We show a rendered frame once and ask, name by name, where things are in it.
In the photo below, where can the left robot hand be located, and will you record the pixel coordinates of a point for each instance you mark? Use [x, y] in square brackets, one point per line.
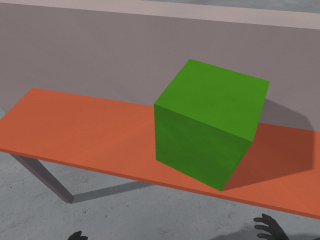
[76, 236]

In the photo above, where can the right robot hand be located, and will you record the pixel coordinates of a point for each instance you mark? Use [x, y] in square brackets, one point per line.
[273, 227]

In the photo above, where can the table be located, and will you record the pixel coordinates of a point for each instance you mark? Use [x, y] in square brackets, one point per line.
[280, 170]

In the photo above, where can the carton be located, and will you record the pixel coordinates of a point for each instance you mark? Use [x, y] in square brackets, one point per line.
[206, 120]

